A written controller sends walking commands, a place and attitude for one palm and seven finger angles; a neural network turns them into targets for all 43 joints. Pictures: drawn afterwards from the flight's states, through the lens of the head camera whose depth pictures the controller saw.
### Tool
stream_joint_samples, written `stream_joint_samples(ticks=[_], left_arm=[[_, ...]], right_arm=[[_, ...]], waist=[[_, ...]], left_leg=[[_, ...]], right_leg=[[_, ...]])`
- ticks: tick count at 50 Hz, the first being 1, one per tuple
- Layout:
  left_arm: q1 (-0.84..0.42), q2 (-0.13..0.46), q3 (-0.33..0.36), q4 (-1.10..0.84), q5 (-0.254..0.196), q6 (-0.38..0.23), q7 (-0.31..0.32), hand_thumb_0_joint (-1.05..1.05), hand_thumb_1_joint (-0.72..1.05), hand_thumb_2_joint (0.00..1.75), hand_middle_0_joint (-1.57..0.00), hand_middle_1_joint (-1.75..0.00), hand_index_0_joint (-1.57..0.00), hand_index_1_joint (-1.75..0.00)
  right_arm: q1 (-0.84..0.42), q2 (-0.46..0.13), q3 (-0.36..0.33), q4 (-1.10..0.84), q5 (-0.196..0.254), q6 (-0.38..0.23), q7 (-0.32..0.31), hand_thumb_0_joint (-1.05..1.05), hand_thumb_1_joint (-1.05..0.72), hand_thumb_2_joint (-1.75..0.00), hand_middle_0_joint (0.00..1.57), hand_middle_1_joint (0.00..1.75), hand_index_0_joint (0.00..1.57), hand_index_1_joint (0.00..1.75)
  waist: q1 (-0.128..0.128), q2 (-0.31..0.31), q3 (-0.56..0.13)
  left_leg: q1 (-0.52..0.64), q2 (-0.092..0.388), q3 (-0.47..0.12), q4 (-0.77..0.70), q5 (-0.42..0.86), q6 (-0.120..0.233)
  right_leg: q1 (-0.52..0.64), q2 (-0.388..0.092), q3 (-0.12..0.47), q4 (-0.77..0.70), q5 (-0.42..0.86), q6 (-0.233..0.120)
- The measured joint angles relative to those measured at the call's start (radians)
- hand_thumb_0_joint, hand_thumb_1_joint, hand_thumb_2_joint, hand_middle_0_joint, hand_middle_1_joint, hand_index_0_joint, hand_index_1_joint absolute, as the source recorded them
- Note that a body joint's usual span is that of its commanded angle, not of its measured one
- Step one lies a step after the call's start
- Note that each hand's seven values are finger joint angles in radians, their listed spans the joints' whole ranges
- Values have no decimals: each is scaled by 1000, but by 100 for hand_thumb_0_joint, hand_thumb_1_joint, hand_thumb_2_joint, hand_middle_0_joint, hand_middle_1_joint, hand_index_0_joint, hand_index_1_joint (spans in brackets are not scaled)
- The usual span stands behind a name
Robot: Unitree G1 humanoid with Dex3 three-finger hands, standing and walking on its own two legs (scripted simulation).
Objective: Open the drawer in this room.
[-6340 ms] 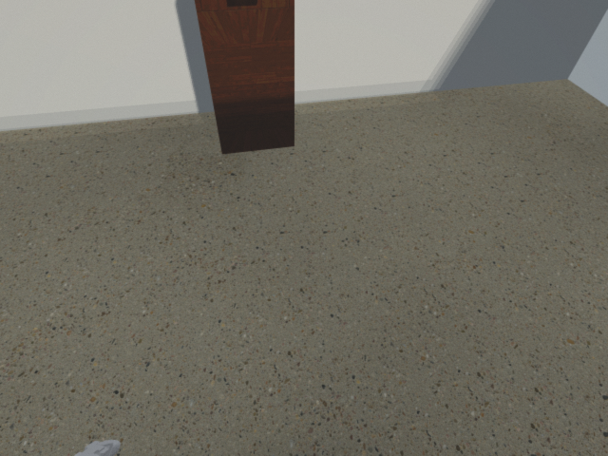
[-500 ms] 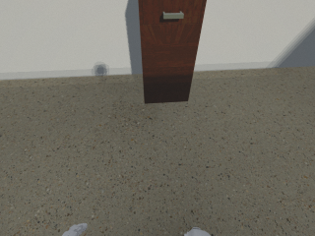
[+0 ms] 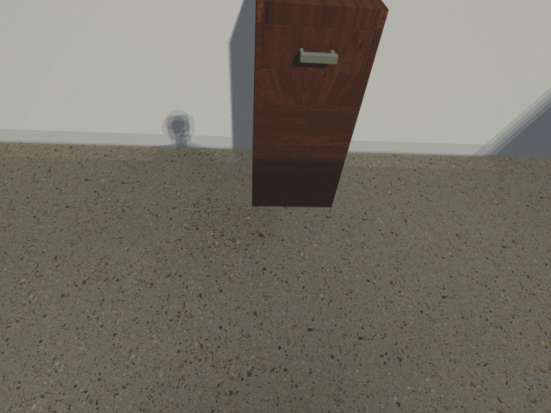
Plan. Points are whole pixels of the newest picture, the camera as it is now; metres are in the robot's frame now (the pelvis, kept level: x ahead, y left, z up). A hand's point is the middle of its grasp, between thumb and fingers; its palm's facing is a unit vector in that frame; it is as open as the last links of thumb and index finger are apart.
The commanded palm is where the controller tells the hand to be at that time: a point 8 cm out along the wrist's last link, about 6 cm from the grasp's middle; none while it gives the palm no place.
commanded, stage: stand and wait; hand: left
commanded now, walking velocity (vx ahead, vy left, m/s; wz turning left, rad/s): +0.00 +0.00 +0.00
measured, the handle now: (318, 54) +1.15 -0.06 +0.01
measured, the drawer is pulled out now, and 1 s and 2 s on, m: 0.00 0.00 0.00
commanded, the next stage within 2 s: look at it before walking up in 0.42 s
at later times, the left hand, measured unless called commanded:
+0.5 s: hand out of the picture +0.01 +0.16 -0.18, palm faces +0.03 -0.99 -0.16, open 7.4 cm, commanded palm none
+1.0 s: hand out of the picture -0.02 +0.13 -0.18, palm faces +0.05 -0.99 -0.15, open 7.4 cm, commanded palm none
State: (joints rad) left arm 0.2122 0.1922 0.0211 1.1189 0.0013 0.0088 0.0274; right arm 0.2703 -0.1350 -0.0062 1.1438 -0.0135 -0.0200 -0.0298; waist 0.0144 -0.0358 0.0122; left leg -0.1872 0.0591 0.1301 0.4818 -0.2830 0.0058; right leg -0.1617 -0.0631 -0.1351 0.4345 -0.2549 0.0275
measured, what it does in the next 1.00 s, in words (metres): stands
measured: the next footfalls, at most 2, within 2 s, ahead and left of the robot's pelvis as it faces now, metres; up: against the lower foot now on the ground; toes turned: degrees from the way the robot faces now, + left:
right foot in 1.68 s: +0.00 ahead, -0.15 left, +0.00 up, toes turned -20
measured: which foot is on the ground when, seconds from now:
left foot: down 0.00-1.00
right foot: down 0.00-1.00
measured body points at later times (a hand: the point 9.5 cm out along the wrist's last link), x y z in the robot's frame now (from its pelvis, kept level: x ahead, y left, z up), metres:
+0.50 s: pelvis +0.03 +0.00 +0.00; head +0.04 +0.01 +0.45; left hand +0.01 +0.21 -0.16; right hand +0.01 -0.21 -0.16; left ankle -0.01 +0.11 -0.74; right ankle -0.02 -0.13 -0.74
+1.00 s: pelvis +0.01 -0.02 +0.00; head +0.02 -0.02 +0.45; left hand -0.02 +0.18 -0.16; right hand -0.02 -0.22 -0.16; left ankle -0.01 +0.11 -0.74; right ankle -0.02 -0.13 -0.74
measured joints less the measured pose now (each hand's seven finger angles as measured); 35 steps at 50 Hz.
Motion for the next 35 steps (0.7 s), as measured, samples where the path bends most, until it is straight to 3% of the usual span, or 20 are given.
stream_joint_samples(ticks=[15,35], left_arm=[[106,-45,-28,67,4,-4,11,1,91,90,-20,-30,-20,-30],[76,-60,-25,38,4,-15,18,1,91,90,-20,-30,-20,-30]], right_arm=[[-11,-13,5,11,8,-4,-10,1,-94,-90,20,30,20,30],[42,36,7,39,7,-1,-5,1,-91,-90,20,30,20,30]], waist=[[3,14,18],[-16,29,11]], left_leg=[[89,-36,27,-88,1,12],[91,-13,11,-86,11,-12]], right_leg=[[58,-28,22,-38,-16,23],[60,-6,7,-26,-22,-4]])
